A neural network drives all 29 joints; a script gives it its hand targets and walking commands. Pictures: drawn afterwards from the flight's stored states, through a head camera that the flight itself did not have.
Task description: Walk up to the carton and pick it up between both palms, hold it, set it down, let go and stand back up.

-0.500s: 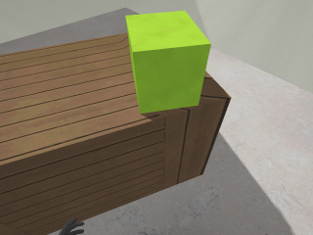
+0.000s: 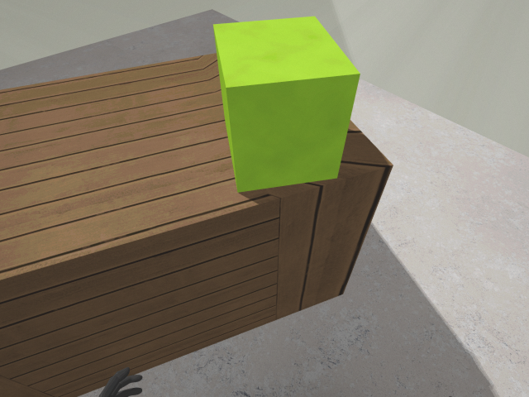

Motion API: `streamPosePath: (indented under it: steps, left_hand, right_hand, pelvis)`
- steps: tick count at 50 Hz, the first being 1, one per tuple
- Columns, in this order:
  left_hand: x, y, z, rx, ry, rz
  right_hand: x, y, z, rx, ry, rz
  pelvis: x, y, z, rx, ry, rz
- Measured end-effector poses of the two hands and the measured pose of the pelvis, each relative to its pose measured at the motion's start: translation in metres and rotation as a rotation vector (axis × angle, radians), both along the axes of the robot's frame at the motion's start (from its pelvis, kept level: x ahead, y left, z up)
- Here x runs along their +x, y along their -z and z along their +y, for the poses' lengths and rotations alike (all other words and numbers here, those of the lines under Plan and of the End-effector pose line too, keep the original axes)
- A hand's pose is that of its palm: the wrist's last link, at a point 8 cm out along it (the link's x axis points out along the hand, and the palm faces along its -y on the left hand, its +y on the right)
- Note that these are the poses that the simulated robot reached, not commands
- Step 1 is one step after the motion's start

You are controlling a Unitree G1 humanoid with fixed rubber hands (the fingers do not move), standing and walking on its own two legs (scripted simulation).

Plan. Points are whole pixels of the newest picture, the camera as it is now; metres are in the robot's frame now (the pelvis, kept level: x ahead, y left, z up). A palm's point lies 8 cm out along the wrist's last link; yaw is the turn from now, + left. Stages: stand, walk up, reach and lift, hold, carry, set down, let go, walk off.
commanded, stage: stand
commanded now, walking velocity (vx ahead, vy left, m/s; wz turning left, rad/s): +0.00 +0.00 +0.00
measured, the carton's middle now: (276, 103) +0.69 +0.08 +0.07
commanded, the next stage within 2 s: none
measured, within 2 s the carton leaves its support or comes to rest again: neither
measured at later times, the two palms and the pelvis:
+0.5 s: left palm out of the picture +0.08 +0.28 -0.10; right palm out of the picture +0.10 -0.26 -0.10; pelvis +0.00 +0.00 +0.00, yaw +0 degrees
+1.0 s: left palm out of the picture +0.08 +0.29 -0.10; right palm out of the picture +0.10 -0.26 -0.11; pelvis +0.00 +0.00 +0.00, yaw +0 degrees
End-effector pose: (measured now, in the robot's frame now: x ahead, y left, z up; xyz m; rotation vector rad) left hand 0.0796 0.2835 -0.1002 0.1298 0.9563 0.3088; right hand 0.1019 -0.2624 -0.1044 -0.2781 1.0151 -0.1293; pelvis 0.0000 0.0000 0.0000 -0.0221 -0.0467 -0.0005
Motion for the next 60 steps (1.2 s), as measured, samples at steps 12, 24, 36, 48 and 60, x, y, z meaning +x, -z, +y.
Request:
streamPosePath:
  steps: [12, 24, 36, 48, 60]
  left_hand:
    - [0.0016, 0.0007, 0.0012, -0.002, 0.0, 0.003]
    - [0.0013, 0.0011, 0.0012, -0.002, 0.0, 0.006]
    - [0.0002, 0.0022, 0.0012, -0.003, -0.001, 0.016]
    - [0.0005, 0.0034, 0.002, -0.005, -0.001, 0.026]
    - [0.0013, 0.0045, 0.0029, -0.007, -0.001, 0.032]
  right_hand:
    - [0.0017, -0.0003, 0.0012, -0.002, 0.0, 0.003]
    - [0.0015, 0.0, 0.0011, -0.003, 0.0, 0.006]
    - [0.0005, 0.0008, 0.0011, -0.004, 0.0, 0.016]
    - [0.0008, 0.0011, 0.0017, -0.008, 0.0, 0.025]
    - [0.0017, 0.0012, 0.0025, -0.012, 0.002, 0.031]
  pelvis:
    - [0.0019, -0.0001, 0.0013, -0.002, 0.0, 0.003]
    - [0.0022, -0.0001, 0.0014, -0.002, -0.001, 0.003]
    - [0.0026, -0.0001, 0.0015, -0.002, -0.001, 0.004]
    - [0.0041, -0.0002, 0.0025, -0.004, -0.001, 0.006]
    - [0.0059, -0.0002, 0.0037, -0.005, -0.001, 0.008]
